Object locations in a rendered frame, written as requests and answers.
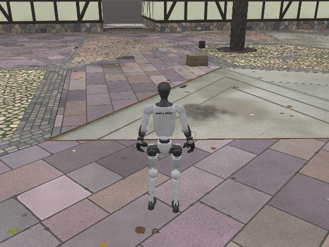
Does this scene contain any robot right shin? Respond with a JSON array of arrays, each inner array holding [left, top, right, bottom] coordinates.
[[172, 171, 180, 206]]

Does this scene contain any robot left thigh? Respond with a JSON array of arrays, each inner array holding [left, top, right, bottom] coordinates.
[[147, 143, 158, 179]]

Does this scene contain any left robot forearm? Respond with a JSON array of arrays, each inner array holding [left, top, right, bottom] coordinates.
[[137, 126, 146, 144]]

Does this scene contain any robot right upper arm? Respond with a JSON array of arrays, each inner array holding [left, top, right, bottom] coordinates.
[[175, 104, 189, 132]]

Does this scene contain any robot left upper arm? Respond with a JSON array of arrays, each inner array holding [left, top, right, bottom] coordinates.
[[140, 104, 154, 132]]

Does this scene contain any left robot hand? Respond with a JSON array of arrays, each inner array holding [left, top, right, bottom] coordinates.
[[136, 142, 148, 152]]

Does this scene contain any right robot forearm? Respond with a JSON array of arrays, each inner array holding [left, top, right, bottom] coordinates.
[[184, 125, 194, 144]]

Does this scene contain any right robot hand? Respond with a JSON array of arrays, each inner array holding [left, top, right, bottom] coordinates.
[[183, 142, 195, 153]]

